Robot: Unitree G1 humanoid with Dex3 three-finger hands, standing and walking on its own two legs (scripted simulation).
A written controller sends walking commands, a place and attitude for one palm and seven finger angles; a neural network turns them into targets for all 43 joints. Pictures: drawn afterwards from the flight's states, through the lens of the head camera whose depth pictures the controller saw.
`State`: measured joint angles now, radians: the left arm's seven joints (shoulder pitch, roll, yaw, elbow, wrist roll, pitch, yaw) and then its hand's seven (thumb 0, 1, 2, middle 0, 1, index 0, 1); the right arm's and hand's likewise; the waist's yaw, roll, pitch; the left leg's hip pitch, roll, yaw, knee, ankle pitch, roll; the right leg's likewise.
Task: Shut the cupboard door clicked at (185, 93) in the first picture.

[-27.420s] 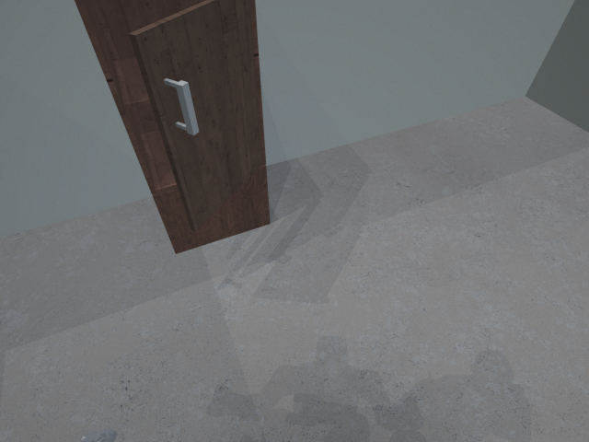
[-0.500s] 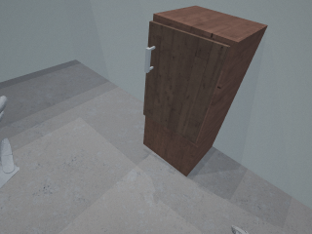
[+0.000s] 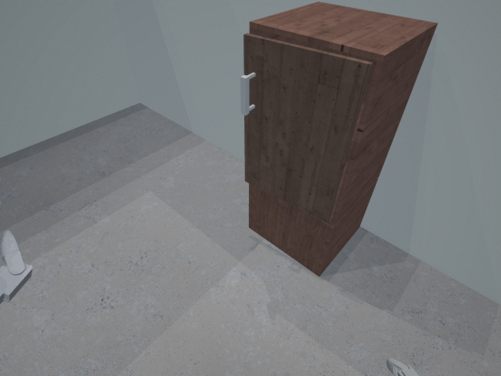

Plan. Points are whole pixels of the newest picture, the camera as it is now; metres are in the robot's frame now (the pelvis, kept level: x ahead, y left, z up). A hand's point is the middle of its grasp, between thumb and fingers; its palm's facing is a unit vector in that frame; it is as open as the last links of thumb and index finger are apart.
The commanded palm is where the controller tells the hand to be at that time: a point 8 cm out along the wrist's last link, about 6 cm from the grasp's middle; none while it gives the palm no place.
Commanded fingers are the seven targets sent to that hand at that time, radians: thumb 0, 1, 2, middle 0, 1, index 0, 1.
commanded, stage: let the arm hang, fingers relaxed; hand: left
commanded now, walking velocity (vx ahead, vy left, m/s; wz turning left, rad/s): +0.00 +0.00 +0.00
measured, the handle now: (248, 93) +0.95 +0.07 +0.04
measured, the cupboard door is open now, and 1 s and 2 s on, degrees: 5 5 5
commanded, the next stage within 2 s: look to check the result in 1.10 s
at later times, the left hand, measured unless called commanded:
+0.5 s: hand out of the picture -0.01 +0.23 -0.17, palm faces +0.07 -0.98 -0.21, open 7.1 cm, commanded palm none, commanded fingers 0.00 0.90 0.90 -0.20 -0.30 -0.20 -0.30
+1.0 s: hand out of the picture -0.04 +0.22 -0.17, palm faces +0.05 -0.99 -0.14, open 7.4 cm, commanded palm none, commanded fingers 0.00 0.90 0.90 -0.20 -0.30 -0.20 -0.30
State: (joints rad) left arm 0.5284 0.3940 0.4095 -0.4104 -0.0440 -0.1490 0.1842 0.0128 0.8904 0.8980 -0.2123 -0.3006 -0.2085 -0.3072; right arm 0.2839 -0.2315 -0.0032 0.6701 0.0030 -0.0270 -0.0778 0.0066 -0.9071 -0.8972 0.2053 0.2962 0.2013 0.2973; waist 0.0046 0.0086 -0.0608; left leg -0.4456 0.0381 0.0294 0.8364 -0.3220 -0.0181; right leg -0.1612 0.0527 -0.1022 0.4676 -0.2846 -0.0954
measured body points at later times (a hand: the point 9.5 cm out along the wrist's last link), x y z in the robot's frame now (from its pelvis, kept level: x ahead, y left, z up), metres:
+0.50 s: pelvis +0.00 +0.04 +0.00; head +0.00 +0.05 +0.45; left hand -0.01 +0.28 -0.15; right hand +0.03 -0.19 -0.15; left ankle +0.04 +0.16 -0.74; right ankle -0.01 -0.06 -0.74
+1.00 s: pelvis +0.01 +0.07 +0.01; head +0.00 +0.07 +0.46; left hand -0.04 +0.27 -0.16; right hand -0.03 -0.13 -0.16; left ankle +0.04 +0.16 -0.74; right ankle -0.01 -0.06 -0.74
